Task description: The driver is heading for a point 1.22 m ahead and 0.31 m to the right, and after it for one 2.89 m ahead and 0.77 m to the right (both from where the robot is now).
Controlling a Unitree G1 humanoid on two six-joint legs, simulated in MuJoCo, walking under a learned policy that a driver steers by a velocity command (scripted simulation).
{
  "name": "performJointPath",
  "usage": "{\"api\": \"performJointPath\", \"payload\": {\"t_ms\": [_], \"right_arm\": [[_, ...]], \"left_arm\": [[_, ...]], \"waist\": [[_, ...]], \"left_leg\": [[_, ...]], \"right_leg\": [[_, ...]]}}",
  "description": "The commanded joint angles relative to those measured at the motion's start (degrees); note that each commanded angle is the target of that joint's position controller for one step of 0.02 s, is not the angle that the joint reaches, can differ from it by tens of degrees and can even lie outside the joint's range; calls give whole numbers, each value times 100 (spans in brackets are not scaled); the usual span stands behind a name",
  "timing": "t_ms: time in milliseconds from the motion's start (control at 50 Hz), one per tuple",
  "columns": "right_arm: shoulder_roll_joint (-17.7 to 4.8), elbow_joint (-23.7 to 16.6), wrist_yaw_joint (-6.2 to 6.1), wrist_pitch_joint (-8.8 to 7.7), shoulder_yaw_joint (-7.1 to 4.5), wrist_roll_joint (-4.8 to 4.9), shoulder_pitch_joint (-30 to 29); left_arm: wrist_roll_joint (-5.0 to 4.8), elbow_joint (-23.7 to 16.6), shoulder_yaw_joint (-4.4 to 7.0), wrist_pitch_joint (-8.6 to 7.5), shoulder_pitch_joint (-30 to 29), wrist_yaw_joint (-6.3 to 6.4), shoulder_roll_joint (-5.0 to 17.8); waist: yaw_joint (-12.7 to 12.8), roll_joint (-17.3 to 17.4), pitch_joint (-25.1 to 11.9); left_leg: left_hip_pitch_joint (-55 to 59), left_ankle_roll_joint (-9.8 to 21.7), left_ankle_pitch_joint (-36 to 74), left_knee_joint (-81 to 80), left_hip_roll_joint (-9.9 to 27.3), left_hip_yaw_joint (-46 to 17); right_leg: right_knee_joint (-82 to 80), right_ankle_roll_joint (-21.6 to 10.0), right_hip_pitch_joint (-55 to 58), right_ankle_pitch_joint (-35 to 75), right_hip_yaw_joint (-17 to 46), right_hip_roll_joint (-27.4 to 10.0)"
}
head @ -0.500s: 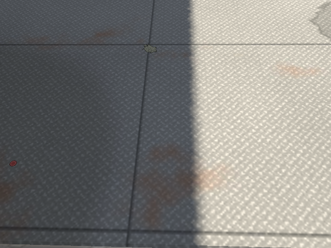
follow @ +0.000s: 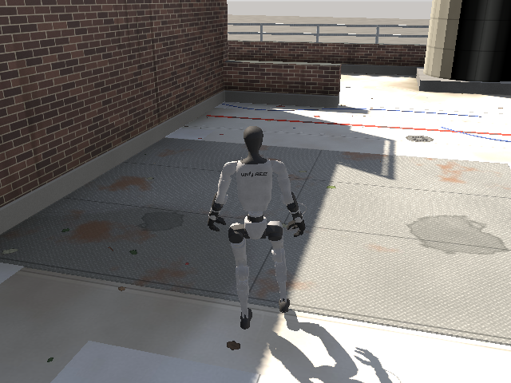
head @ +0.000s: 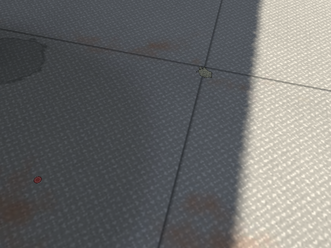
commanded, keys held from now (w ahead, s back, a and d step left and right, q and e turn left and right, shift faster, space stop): w+e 0.24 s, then e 0.58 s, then no key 0.10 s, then q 0.08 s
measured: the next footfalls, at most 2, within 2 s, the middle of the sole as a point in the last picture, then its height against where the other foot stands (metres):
right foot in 0.30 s outside the picture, level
left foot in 0.78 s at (160, 240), level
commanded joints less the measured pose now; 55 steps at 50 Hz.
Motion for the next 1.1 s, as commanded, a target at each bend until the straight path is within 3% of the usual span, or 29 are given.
{"api": "performJointPath", "payload": {"t_ms": [20, 120, 220, 260, 300, 320, 340, 360, 380, 400, 420, 460, 500, 560, 620, 660, 720, 760, 780, 800, 820, 840, 860, 880, 900, 940, 1000, 1040, 1100], "right_arm": [[-841, -237, -85, -160, -206, -20, -138], [-959, 98, -98, -198, -203, -22, 126], [-1012, 419, -122, -86, -255, 23, 338], [-1099, 397, -184, -2, -277, 20, 143], [-1137, 282, -302, 109, -263, 6, -66], [-986, 137, -361, 73, -182, -91, 62], [-267, -8, -227, -50, 52, -228, 958], [-901, 142, -141, -152, -35, -140, 609], [-1002, -94, -100, -196, -70, 75, 21], [-963, -174, -139, -205, -42, 49, -292], [-974, -215, -193, -161, -68, -28, -474], [-908, -223, -242, -5, -82, -49, -254], [-713, -121, -304, 80, -27, -68, -15], [-658, -103, -364, 149, -17, -98, -164], [-642, -187, -341, 196, -29, -52, -575], [-640, -272, -309, 186, -40, -27, -854], [-709, -321, -254, 87, -91, -1, -980], [-746, -227, -223, -6, -151, 16, -690], [-927, -194, -239, -38, -212, -29, -559], [-1299, -308, -293, 6, -283, -113, -651], [-1411, -185, -266, 75, -332, -295, -497], [-1113, -262, -253, 76, -268, -215, -536], [-846, -288, -258, 84, -200, -161, -656], [-757, -316, -254, 110, -172, -111, -794], [-735, -295, -261, 136, -155, -45, -890], [-694, -210, -269, 189, -121, -69, -878], [-495, -97, -220, 222, -44, -54, -965], [-796, -9, -177, 264, -138, 19, -726], [-1028, 39, -182, 287, -204, 163, -577]], "left_arm": [[-13, -188, 63, 48, 126, 2, 316], [-132, -349, -1, -9, -609, -132, 191], [-134, -624, 0, -23, -972, -327, 202], [-72, -636, 51, -17, -682, -377, 296], [6, -378, 287, -16, 567, -328, 724], [25, -316, 409, 2, 1288, -252, 1154], [47, -424, 453, -11, 1226, -242, 1596], [-25, -500, 359, 57, 1453, -203, 1023], [-28, -584, 300, 105, 1077, -158, 866], [-81, -629, 287, 158, 777, -119, 762], [-98, -698, 266, 215, 526, -76, 707], [12, -761, 264, 277, 288, -38, 708], [15, -760, 300, 299, 147, -7, 792], [-49, -717, 355, 411, 159, 98, 927], [-98, -729, 353, 572, 120, 192, 900], [-92, -743, 356, 651, 136, 223, 889], [-86, -772, 356, 708, 159, 223, 846], [-144, -834, 331, 730, -15, 232, 760], [-137, -856, 285, 729, 84, 229, 589], [-23, -830, 196, 725, 515, 207, 247], [-60, -1014, 265, 679, 525, 203, 513], [6, -842, 380, 657, 743, 205, 915], [-63, -703, 443, 701, 643, 215, 1020], [-87, -588, 435, 784, 640, 256, 881], [-76, -613, 405, 839, 558, 275, 775], [-86, -656, 285, 858, 409, 258, 414], [22, -658, 91, 809, 249, 213, -50], [-7, -619, 139, 781, 125, 182, 106], [-18, -452, 249, 741, 387, 182, 400]], "waist": [[75, 500, -309], [-300, 505, 31], [-379, 434, 197], [-143, 580, -24], [531, 603, -856], [781, 60, -1543], [159, -1457, -2457], [697, -559, -3127], [701, -414, -2335], [585, 156, -1684], [435, 350, -1166], [77, 68, -879], [-68, -101, -880], [-26, -181, -1186], [89, -323, -1193], [180, -457, -1075], [219, -669, -970], [-4, -733, -920], [26, -537, -967], [327, 700, -1147], [361, 2001, -960], [299, 1465, -996], [249, 1008, -892], [287, 756, -834], [254, 785, -731], [231, 977, -700], [214, 1308, -900], [34, 1492, -817], [177, 1286, -641]], "left_leg": [[157, 889, 1832, -993, 1500, -764], [450, 606, 1039, -1240, 1577, -265], [1718, 487, 1837, -809, 2019, -69], [1903, 300, 3665, -147, 1970, 139], [1555, -54, 5343, 1741, 1579, 484], [270, -382, 3565, 3459, 1281, 614], [-2230, -853, -2401, 5744, -1, 293], [-2437, -821, -2675, 6273, 170, -650], [-2807, -761, -2321, 6156, 473, -666], [-2871, -756, -1995, 5768, 699, -507], [-2785, -812, -1786, 5423, 814, -416], [-2166, -904, -1601, 4900, 866, -395], [-1916, -1069, -1462, 4215, 801, -269], [-1718, -1219, -758, 3468, 664, -274], [-1577, -1236, -261, 2855, 553, -355], [-1543, -1198, -270, 2426, 488, -439], [-1348, -1078, -517, 1666, 391, -530], [-725, -892, 132, 449, 434, -462], [-82, -688, 795, 32, 932, -720], [613, -155, 2141, 33, 2220, -1811], [713, 826, 3014, -98, 2979, -3108], [709, 1023, 2849, -48, 2987, -3023], [600, 810, 2646, 95, 2601, -2305], [531, 590, 2354, 151, 2247, -1825], [436, 573, 2329, 135, 2163, -1636], [202, 552, 2401, 34, 1810, -1135], [162, 496, 2205, 74, 1564, -891], [229, 576, 1826, 106, 1600, -1177], [-198, 345, 1249, 194, 1532, -1535]], "right_leg": [[-686, 95, -98, 1038, -51, -136], [-2151, -107, 65, 2343, -164, 112], [-2687, -454, -516, 1463, -145, 337], [-2781, -635, -38, 876, -429, 606], [-3050, -867, 1706, 1211, -761, 1118], [-2927, -1246, 3467, 2929, 361, 306], [-2937, -2596, 5748, 4090, 3347, -1407], [-3224, -2540, 5979, 3865, 3587, -1288], [-3306, -2295, 5401, 3932, 2732, -1087], [-3432, -2090, 4588, 3908, 2223, -834], [-3610, -2009, 3760, 3946, 1946, -679], [-3948, -1974, 2671, 3850, 1688, -399], [-3986, -1946, 2184, 4208, 1388, -242], [-3829, -1766, 2061, 3980, 1281, -74], [-3774, -1507, 1969, 2675, 1455, 105], [-3746, -1436, 2019, 1879, 1746, 127], [-3475, -1371, 2338, 1787, 2231, 83], [-3138, -1142, 2400, 1687, 2394, 266], [-2790, -906, 2095, 964, 2278, 502], [-1559, -569, 1482, -1199, 1434, 1122], [-526, -263, 348, -2689, 663, 1638], [460, -47, 230, -2493, 763, 1267], [855, 64, 209, -2110, 733, 1193], [1015, 172, 234, -1857, 677, 1148], [1098, 249, 202, -1642, 662, 1120], [625, 330, 602, -1400, 407, 1134], [-1299, 358, 1586, -1399, 71, 810], [-2275, 336, 1941, -1044, -98, 886], [-3883, -43, 2811, 297, -130, 949]]}}
Keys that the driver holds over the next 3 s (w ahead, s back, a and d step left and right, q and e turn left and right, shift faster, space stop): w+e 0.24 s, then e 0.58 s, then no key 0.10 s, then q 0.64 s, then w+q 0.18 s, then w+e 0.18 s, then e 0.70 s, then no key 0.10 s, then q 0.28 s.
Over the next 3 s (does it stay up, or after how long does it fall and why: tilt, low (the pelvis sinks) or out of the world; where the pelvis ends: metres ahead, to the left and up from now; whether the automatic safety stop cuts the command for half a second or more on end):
stays up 0.56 -0.12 -0.01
